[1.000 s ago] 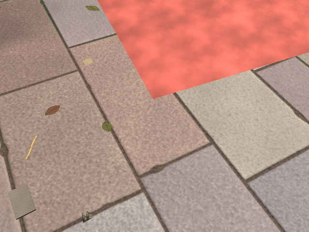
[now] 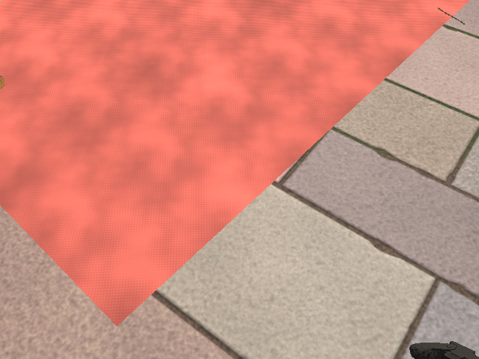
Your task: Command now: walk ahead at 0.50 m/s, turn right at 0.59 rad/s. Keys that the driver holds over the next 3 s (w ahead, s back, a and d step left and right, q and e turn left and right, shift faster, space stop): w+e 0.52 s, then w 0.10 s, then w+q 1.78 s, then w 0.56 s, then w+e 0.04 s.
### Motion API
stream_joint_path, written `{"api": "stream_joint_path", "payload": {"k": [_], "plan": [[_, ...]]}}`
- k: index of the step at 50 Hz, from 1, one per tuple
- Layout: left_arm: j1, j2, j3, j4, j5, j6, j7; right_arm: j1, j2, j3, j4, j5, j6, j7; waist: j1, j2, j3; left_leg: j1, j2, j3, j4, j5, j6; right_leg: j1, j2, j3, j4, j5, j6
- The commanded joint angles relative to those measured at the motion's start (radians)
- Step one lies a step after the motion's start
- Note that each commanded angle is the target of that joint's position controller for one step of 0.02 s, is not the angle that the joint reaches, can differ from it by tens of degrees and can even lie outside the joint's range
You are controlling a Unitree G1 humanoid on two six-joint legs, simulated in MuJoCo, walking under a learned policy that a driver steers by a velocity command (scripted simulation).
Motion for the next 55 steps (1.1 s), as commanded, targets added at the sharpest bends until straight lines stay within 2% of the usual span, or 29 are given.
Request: {"api": "stream_joint_path", "payload": {"k": [1, 2, 3, 4, 8, 14, 18, 20, 22, 23, 24, 25, 26, 27, 28, 29, 31, 34, 37, 41, 45, 46, 48, 50, 51, 52, 53, 54, 55], "plan": [[-0.025, 0.090, 0.009, -0.088, 0.017, -0.005, -0.010, 0.176, -0.109, -0.043, -0.008, 0.007, 0.007, -0.007, -0.104, 0.042, -0.104, 0.448, 0.361, -0.489, -0.328, -0.256, 0.149, -0.456, -0.118, -0.049, 0.295, 0.108, 0.008], [-0.046, 0.073, 0.008, -0.094, 0.023, 0.002, -0.020, 0.173, -0.092, -0.036, 0.002, 0.006, 0.004, -0.007, -0.094, 0.072, -0.067, 0.383, 0.315, -0.369, -0.347, -0.136, 0.122, -0.430, -0.144, -0.057, 0.256, 0.136, 0.015], [-0.051, 0.066, 0.008, -0.099, 0.034, 0.014, -0.031, 0.188, -0.085, -0.033, 0.018, 0.010, -0.002, -0.009, -0.082, 0.112, -0.046, 0.338, 0.281, -0.282, -0.362, -0.050, 0.107, -0.407, -0.160, -0.064, 0.232, 0.147, 0.024], [-0.049, 0.056, 0.005, -0.100, 0.035, 0.026, -0.039, 0.205, -0.088, -0.034, 0.031, 0.015, -0.011, -0.006, -0.075, 0.127, -0.045, 0.322, 0.269, -0.228, -0.370, 0.029, 0.103, -0.394, -0.163, -0.075, 0.228, 0.157, 0.029], [-0.155, 0.035, -0.005, -0.153, 0.034, 0.046, -0.060, 0.258, -0.101, -0.042, 0.061, 0.029, -0.037, 0.005, -0.075, 0.114, -0.035, 0.351, 0.280, -0.095, -0.409, 0.197, 0.126, -0.493, -0.187, -0.093, 0.188, 0.243, 0.045], [-0.364, 0.002, -0.033, -0.233, 0.029, 0.036, -0.085, 0.305, -0.115, -0.047, 0.091, 0.026, -0.032, 0.004, -0.109, 0.103, 0.017, 0.358, 0.246, 0.093, -0.429, 0.255, 0.105, -0.471, -0.194, -0.175, -0.132, 0.443, 0.049], [-0.449, 0.015, -0.036, -0.273, 0.038, 0.037, -0.091, 0.363, -0.151, -0.057, 0.119, 0.026, -0.017, -0.005, -0.131, 0.099, 0.039, 0.452, 0.281, 0.150, -0.389, 0.352, 0.087, -0.419, -0.172, -0.245, -0.280, 0.371, 0.006], [-0.436, 0.027, -0.031, -0.277, 0.045, 0.038, -0.084, 0.381, -0.175, -0.061, 0.133, 0.025, -0.002, -0.011, -0.117, 0.111, 0.018, 0.510, 0.290, 0.190, -0.280, 0.611, 0.074, -0.352, -0.122, -0.283, -0.324, 0.268, -0.030], [-0.284, 0.056, -0.012, -0.238, 0.050, 0.030, -0.069, 0.388, -0.203, -0.065, 0.138, 0.026, 0.018, -0.015, -0.050, 0.113, -0.083, 0.518, 0.287, 0.224, -0.007, 0.835, 0.066, -0.161, -0.039, -0.303, -0.377, 0.193, -0.079], [-0.108, 0.089, 0.008, -0.180, 0.058, 0.022, -0.055, 0.379, -0.200, -0.061, 0.125, 0.027, 0.025, -0.015, 0.027, 0.064, -0.183, 0.403, 0.265, 0.245, 0.234, 0.719, 0.039, 0.075, -0.025, -0.268, -0.442, 0.221, -0.113], [-0.007, 0.195, 0.039, -0.167, 0.065, 0.022, -0.038, 0.407, -0.122, -0.041, 0.073, 0.033, 0.022, -0.005, 0.041, -0.098, -0.310, 0.084, 0.208, 0.244, 0.564, 0.213, -0.005, 0.387, -0.283, 0.088, -0.477, 0.047, -0.193], [-0.028, 0.273, 0.055, -0.195, 0.024, 0.033, -0.028, 0.351, -0.111, -0.043, -0.001, 0.028, 0.013, 0.010, 0.009, -0.229, -0.380, -0.232, 0.008, 0.108, 0.838, -0.405, -0.056, 0.525, -0.485, 0.608, -0.643, 0.109, -0.308], [-0.013, 0.246, 0.052, -0.184, 0.015, 0.043, -0.018, 0.223, -0.163, -0.052, -0.025, 0.020, 0.008, 0.013, 0.048, -0.071, -0.274, -0.346, 0.059, -0.022, 0.851, -0.317, -0.046, 0.479, -0.450, 0.484, -0.663, 0.248, -0.286], [-0.060, 0.188, 0.037, -0.169, 0.010, 0.039, -0.008, 0.222, -0.129, -0.039, -0.021, 0.034, -0.002, 0.016, 0.003, -0.037, -0.159, -0.332, 0.105, -0.025, 0.781, -0.219, -0.034, 0.350, -0.427, 0.326, -0.656, 0.383, -0.259], [-0.106, 0.130, 0.020, -0.165, 0.009, 0.030, -0.006, 0.256, -0.117, -0.035, 0.005, 0.034, -0.004, 0.014, -0.051, 0.011, -0.092, -0.249, 0.139, -0.027, 0.671, -0.182, -0.031, 0.210, -0.372, 0.223, -0.671, 0.522, -0.211], [-0.141, 0.103, 0.009, -0.164, 0.006, 0.020, -0.003, 0.277, -0.113, -0.035, 0.014, 0.017, 0.010, 0.015, -0.092, 0.009, -0.065, -0.176, 0.154, -0.034, 0.611, -0.180, -0.036, 0.118, -0.324, 0.153, -0.684, 0.595, -0.184], [-0.155, 0.077, -0.004, -0.162, 0.004, -0.004, -0.009, 0.330, -0.102, -0.033, 0.040, -0.003, 0.044, 0.023, -0.122, -0.010, -0.083, -0.087, 0.149, -0.020, 0.565, -0.160, -0.045, 0.047, -0.282, 0.085, -0.715, 0.665, -0.173], [-0.098, 0.093, -0.004, -0.122, 0.004, -0.025, -0.016, 0.285, -0.084, -0.031, 0.040, 0.008, 0.059, 0.038, -0.112, -0.021, -0.045, -0.138, 0.150, -0.002, 0.475, -0.050, -0.047, 0.042, -0.269, 0.020, -0.784, 0.654, -0.153], [-0.044, 0.092, -0.008, -0.093, 0.006, -0.031, -0.016, 0.174, -0.090, -0.034, 0.015, 0.018, 0.060, 0.040, -0.073, -0.022, 0.001, -0.235, 0.146, -0.011, 0.374, 0.061, -0.037, 0.105, -0.268, -0.027, -0.816, 0.657, -0.108], [-0.008, 0.084, -0.017, -0.066, 0.015, -0.043, -0.007, 0.089, -0.076, -0.029, -0.001, 0.028, 0.052, 0.045, -0.042, -0.028, 0.032, -0.264, 0.086, -0.039, 0.244, 0.161, -0.009, 0.181, -0.279, -0.113, -0.830, 0.700, -0.066], [0.027, 0.070, -0.030, -0.030, 0.020, -0.045, 0.012, -0.004, -0.061, -0.017, -0.034, 0.018, 0.044, 0.055, -0.018, -0.023, 0.068, -0.257, 0.046, 0.029, 0.101, 0.162, 0.026, 0.275, -0.304, -0.181, -0.818, 0.826, -0.044], [0.029, 0.072, -0.032, -0.021, 0.022, -0.045, 0.017, -0.011, -0.057, -0.014, -0.041, 0.016, 0.042, 0.056, -0.021, -0.026, 0.066, -0.229, 0.031, 0.053, 0.064, 0.138, 0.041, 0.297, -0.310, -0.199, -0.793, 0.910, -0.035], [0.016, 0.099, -0.032, -0.012, 0.027, -0.045, 0.028, 0.035, -0.066, -0.017, -0.034, 0.017, 0.042, 0.051, -0.052, -0.058, 0.019, -0.118, -0.030, 0.110, 0.030, 0.048, 0.080, 0.336, -0.317, -0.234, -0.672, 1.252, -0.011], [-0.005, 0.137, -0.023, -0.011, 0.036, -0.034, 0.038, 0.208, -0.104, -0.033, 0.012, 0.014, 0.038, 0.042, -0.131, -0.092, -0.080, 0.048, -0.087, 0.125, 0.008, -0.050, 0.127, 0.353, -0.328, -0.254, -0.412, 1.471, 0.001], [-0.031, 0.152, -0.019, -0.021, 0.032, -0.028, 0.038, 0.357, -0.131, -0.048, 0.056, 0.006, 0.029, 0.037, -0.205, -0.078, -0.153, 0.241, -0.090, 0.087, -0.071, -0.020, 0.160, 0.264, -0.316, -0.276, -0.196, 1.355, 0.005], [-0.057, 0.132, -0.028, -0.061, 0.024, -0.035, 0.035, 0.502, -0.213, -0.076, 0.082, -0.007, 0.029, 0.024, -0.270, 0.019, -0.253, 0.484, 0.089, -0.149, -0.104, -0.064, 0.236, 0.050, -0.259, -0.309, 0.132, 0.977, 0.013], [-0.011, 0.056, -0.036, -0.107, 0.005, -0.047, 0.012, 0.447, -0.293, -0.102, 0.068, 0.013, 0.044, 0.017, -0.171, 0.307, -0.319, 0.757, 0.343, -0.730, -0.201, 0.047, 0.409, -0.404, 0.002, -0.252, 0.514, 0.003, 0.073], [-0.066, 0.101, -0.036, -0.115, 0.032, -0.056, 0.005, 0.396, -0.271, -0.101, 0.064, 0.051, 0.047, 0.027, -0.178, 0.096, -0.290, 0.729, 0.330, -0.724, -0.244, 0.061, 0.416, -0.517, -0.069, -0.063, 0.561, 0.028, 0.050], [-0.125, 0.093, -0.041, -0.141, 0.022, -0.068, -0.002, 0.339, -0.227, -0.091, 0.052, 0.049, 0.049, 0.023, -0.162, 0.042, -0.175, 0.605, 0.315, -0.596, -0.269, 0.065, 0.389, -0.543, -0.123, -0.057, 0.507, 0.105, 0.052]]}}
Next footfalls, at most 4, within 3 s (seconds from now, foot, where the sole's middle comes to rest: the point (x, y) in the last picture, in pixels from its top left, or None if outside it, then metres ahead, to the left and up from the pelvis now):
0.46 right None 0.36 -0.15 -0.76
1.02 left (308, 275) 0.71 -0.12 -0.76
1.52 right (370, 205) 0.98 -0.33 -0.76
2.04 left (286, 151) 1.19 -0.05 -0.76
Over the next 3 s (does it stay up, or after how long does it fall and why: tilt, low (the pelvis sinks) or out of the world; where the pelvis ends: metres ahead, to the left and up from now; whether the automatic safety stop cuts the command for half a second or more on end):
stays up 1.53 0.08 0.02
